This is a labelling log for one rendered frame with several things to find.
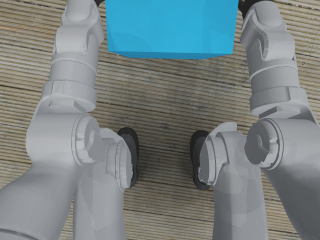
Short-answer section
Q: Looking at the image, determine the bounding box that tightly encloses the left robot foot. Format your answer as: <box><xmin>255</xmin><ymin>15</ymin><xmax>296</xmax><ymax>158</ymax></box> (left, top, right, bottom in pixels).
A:
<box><xmin>117</xmin><ymin>127</ymin><xmax>139</xmax><ymax>188</ymax></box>

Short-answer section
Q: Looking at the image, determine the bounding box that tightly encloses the left robot shin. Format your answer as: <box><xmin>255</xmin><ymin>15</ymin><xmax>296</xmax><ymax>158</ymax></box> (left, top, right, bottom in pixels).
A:
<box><xmin>99</xmin><ymin>128</ymin><xmax>133</xmax><ymax>179</ymax></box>

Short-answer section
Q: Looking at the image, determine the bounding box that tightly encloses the carton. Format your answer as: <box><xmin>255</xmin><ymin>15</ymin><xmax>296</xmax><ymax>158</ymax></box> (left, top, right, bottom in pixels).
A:
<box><xmin>105</xmin><ymin>0</ymin><xmax>239</xmax><ymax>60</ymax></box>

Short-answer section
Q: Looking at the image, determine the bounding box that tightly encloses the robot left forearm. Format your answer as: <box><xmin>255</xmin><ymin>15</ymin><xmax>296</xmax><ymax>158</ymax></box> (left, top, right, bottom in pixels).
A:
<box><xmin>25</xmin><ymin>0</ymin><xmax>105</xmax><ymax>155</ymax></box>

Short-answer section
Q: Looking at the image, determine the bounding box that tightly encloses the robot left upper arm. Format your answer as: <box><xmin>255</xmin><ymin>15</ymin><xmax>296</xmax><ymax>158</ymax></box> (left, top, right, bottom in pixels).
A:
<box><xmin>0</xmin><ymin>112</ymin><xmax>103</xmax><ymax>240</ymax></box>

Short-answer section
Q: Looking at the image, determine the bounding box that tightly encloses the robot right hand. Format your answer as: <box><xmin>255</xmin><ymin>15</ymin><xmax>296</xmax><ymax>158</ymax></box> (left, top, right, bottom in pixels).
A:
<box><xmin>238</xmin><ymin>0</ymin><xmax>271</xmax><ymax>20</ymax></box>

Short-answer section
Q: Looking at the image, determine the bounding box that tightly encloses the robot right upper arm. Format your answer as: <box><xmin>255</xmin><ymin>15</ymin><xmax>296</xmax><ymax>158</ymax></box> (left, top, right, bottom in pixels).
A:
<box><xmin>244</xmin><ymin>118</ymin><xmax>320</xmax><ymax>240</ymax></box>

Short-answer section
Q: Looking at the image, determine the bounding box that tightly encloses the robot right forearm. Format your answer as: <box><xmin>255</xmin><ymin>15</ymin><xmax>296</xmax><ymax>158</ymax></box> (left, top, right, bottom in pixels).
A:
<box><xmin>239</xmin><ymin>0</ymin><xmax>320</xmax><ymax>128</ymax></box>

